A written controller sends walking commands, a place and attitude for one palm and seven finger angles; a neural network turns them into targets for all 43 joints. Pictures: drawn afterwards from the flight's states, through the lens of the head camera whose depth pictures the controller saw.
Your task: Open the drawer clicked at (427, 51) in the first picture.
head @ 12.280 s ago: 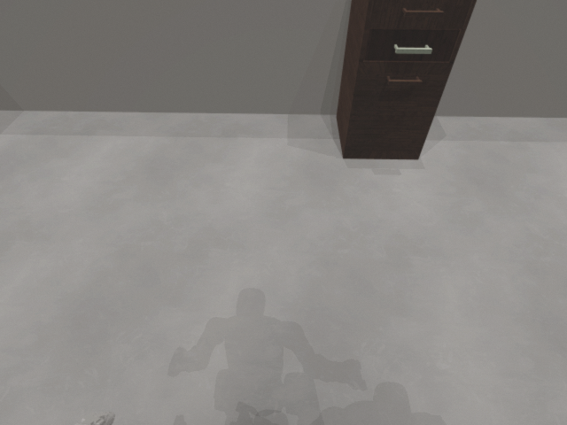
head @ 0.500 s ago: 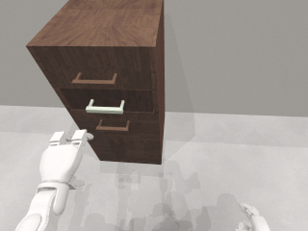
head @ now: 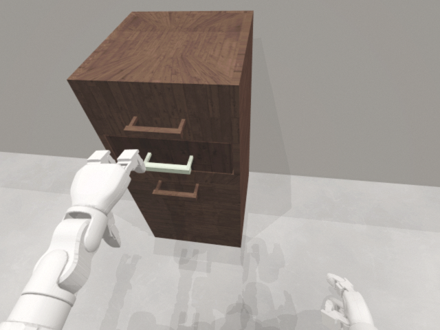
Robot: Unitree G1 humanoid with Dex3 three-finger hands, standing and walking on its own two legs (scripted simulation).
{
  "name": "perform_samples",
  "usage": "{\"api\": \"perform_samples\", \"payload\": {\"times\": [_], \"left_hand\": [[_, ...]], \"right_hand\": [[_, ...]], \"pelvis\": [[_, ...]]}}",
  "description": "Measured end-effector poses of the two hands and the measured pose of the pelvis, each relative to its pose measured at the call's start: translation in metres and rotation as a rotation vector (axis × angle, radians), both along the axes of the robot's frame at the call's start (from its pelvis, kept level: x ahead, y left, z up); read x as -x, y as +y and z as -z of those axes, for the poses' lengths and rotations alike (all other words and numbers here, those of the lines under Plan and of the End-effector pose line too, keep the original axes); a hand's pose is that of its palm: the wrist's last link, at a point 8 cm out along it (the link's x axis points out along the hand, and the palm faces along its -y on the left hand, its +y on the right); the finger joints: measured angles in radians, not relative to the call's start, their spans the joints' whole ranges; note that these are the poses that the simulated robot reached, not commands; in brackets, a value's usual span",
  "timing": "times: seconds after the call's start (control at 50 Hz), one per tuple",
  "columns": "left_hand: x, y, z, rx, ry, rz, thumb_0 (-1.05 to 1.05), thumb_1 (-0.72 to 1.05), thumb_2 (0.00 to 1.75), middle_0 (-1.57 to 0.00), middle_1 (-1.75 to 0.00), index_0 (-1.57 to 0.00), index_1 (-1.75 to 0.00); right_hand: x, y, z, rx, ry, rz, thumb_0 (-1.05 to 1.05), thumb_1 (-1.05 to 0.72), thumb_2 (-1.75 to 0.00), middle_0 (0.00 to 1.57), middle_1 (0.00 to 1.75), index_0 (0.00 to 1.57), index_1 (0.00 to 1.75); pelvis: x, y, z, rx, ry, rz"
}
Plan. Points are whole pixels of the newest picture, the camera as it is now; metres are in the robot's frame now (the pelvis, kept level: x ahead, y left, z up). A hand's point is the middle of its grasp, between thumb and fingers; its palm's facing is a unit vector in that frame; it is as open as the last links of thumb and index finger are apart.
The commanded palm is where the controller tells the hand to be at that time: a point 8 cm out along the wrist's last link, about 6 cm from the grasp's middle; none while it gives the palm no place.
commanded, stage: raise the hand with hooked fingers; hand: left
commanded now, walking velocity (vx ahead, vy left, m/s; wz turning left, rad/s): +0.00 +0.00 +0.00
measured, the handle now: (167, 162) +0.57 +0.26 -0.13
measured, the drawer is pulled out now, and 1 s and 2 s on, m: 0.00 0.00 0.00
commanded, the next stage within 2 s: move the hooked fingers above the handle in 0.36 s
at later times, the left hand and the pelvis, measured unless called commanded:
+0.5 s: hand (124, 197) +0.31 +0.23 +0.07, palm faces +0.04 -0.07 -1.00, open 13.8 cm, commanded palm +0.29 +0.23 +0.12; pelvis +0.00 -0.01 +0.00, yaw -1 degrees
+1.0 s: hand (142, 182) +0.38 +0.23 +0.02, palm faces -0.05 -0.02 -1.00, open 13.8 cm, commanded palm +0.37 +0.24 +0.07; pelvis -0.02 +0.00 -0.01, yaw -1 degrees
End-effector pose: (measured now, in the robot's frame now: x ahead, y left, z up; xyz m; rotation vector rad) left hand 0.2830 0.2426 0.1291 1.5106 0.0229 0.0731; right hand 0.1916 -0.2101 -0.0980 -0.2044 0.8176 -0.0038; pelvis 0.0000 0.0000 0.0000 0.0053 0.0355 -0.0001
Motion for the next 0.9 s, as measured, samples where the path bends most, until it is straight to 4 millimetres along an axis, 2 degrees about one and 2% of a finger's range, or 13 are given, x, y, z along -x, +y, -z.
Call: {"api": "perform_samples", "payload": {"times": [0.12,0.32,0.5,0.66,0.76,0.9], "left_hand": [[-0.008,-0.003,-0.004,0.013,0.024,0.018,0.00,-0.49,0.30,-0.31,-1.20,-0.32,-1.20],[-0.004,-0.013,0.005,0.014,0.002,0.059,0.00,-0.49,0.30,-0.32,-1.20,-0.32,-1.21],[-0.004,-0.012,0.002,0.007,-0.008,0.015,0.00,-0.49,0.30,-0.32,-1.20,-0.32,-1.21],[-0.017,-0.009,0.021,-0.009,0.067,0.030,0.00,-0.49,0.30,-0.32,-1.20,-0.32,-1.21],[-0.035,-0.009,0.028,-0.014,0.059,0.061,0.00,-0.49,0.30,-0.32,-1.20,-0.32,-1.21],[-0.063,-0.009,0.039,-0.027,0.054,0.064,0.00,-0.49,0.30,-0.32,-1.20,-0.32,-1.21]], "right_hand": [[0.011,-0.014,0.005,0.005,0.045,0.031,0.01,-0.90,-0.90,0.20,0.30,0.20,0.30],[0.028,-0.035,0.011,0.036,0.097,0.072,0.01,-0.90,-0.90,0.20,0.30,0.20,0.30],[0.026,-0.033,0.010,0.015,0.072,0.080,0.01,-0.90,-0.90,0.20,0.30,0.20,0.30],[0.028,-0.030,0.008,0.029,0.056,0.070,0.01,-0.90,-0.90,0.20,0.30,0.20,0.30],[0.044,-0.036,0.014,0.048,0.089,0.093,0.01,-0.90,-0.90,0.20,0.30,0.20,0.30],[0.087,-0.050,0.028,0.072,0.196,0.164,0.01,-0.90,-0.90,0.20,0.30,0.20,0.30]], "pelvis": [[-0.003,-0.001,-0.002,-0.001,0.011,0.007],[-0.003,-0.005,-0.002,-0.003,0.024,0.010],[0.000,-0.007,-0.002,-0.006,0.016,0.011],[0.008,-0.009,0.000,-0.007,0.030,0.002],[0.011,-0.009,0.004,-0.005,0.057,-0.002],[0.014,-0.006,0.009,-0.006,0.101,0.006]]}}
